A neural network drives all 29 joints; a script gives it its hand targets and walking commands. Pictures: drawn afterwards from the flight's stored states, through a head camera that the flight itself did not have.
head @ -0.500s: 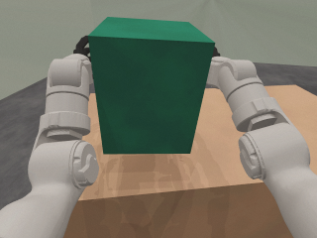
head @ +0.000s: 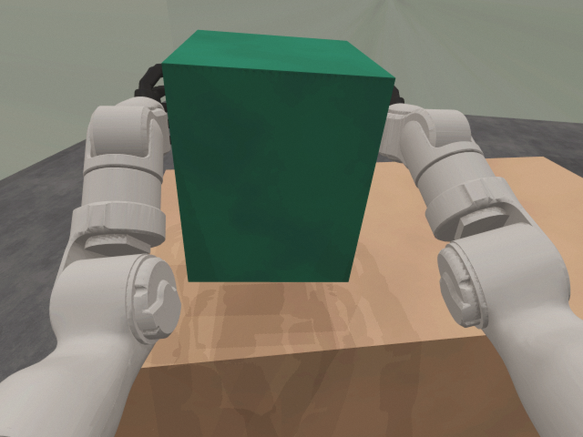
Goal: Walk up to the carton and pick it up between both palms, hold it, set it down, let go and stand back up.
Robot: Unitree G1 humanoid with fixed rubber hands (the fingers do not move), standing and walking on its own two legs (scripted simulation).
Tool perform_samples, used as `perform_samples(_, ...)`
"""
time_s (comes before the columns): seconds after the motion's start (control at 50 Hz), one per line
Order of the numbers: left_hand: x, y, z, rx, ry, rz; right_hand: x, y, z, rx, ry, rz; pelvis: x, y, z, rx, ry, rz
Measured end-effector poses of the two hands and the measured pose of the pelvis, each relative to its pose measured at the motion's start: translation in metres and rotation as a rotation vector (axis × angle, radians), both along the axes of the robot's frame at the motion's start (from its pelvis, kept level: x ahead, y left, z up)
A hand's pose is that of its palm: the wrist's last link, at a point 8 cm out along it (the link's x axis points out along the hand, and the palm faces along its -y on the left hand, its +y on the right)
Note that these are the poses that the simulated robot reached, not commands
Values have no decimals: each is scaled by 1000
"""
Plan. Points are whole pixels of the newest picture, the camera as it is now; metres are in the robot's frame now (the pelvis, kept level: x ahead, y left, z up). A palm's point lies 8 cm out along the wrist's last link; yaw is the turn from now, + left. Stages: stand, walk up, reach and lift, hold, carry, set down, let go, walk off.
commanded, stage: hold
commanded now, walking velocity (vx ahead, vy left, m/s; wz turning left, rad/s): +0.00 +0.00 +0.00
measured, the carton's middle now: (272, 154) +0.37 +0.01 +0.30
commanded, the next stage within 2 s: none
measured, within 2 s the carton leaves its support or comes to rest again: neither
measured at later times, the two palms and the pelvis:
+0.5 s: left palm (149, 120) +0.37 +0.15 +0.34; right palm (388, 125) +0.37 -0.14 +0.33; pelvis +0.00 +0.00 +0.00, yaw +0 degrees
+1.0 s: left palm (145, 114) +0.37 +0.16 +0.35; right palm (386, 122) +0.37 -0.13 +0.34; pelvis +0.00 +0.00 +0.00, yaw +0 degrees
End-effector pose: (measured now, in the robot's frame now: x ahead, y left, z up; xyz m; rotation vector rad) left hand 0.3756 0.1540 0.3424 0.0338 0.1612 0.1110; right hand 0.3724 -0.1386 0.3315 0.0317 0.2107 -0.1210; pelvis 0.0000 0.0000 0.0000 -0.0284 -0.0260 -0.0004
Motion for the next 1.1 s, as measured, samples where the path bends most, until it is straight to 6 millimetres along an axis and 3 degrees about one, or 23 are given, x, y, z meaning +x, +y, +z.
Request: perform_samples(1.1,-1,5,6,-3,-17,2,0,5,6,0,-8,5,1,2,0,-1,3,1)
